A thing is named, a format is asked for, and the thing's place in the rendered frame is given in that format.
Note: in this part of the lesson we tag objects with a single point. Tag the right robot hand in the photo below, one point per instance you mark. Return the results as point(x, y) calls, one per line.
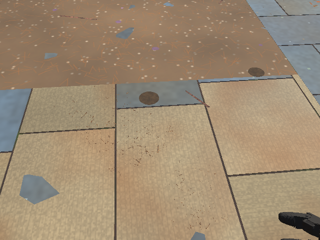
point(309, 222)

